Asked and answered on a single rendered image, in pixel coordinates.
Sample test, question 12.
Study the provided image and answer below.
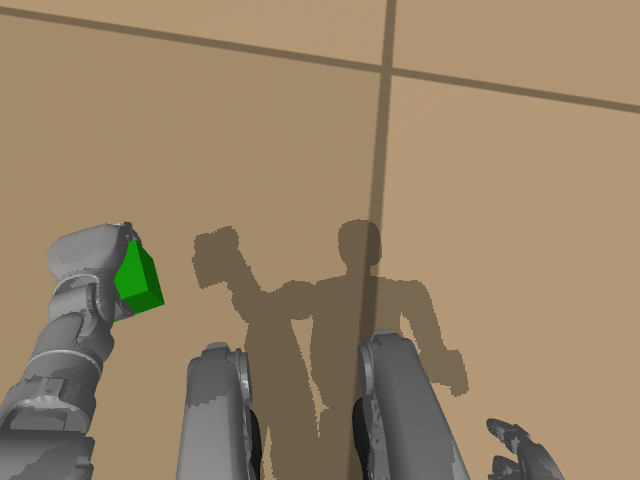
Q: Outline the right robot foot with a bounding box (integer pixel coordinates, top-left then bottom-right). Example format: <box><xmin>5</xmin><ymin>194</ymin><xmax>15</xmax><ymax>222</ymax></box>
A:
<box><xmin>352</xmin><ymin>397</ymin><xmax>372</xmax><ymax>480</ymax></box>

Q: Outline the left robot hand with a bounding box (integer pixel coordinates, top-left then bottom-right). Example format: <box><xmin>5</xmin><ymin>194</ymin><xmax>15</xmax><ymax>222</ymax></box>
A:
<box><xmin>47</xmin><ymin>222</ymin><xmax>142</xmax><ymax>320</ymax></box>

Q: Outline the right robot hand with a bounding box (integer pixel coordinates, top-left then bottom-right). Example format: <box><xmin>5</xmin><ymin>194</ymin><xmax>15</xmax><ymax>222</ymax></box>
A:
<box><xmin>486</xmin><ymin>418</ymin><xmax>565</xmax><ymax>480</ymax></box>

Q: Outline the cube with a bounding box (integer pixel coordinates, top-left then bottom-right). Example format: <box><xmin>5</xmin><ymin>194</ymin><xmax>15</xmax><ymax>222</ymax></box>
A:
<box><xmin>113</xmin><ymin>240</ymin><xmax>165</xmax><ymax>322</ymax></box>

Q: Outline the left robot arm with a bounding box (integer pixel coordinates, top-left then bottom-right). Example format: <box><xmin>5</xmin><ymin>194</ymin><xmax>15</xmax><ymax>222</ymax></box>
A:
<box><xmin>0</xmin><ymin>270</ymin><xmax>116</xmax><ymax>480</ymax></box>

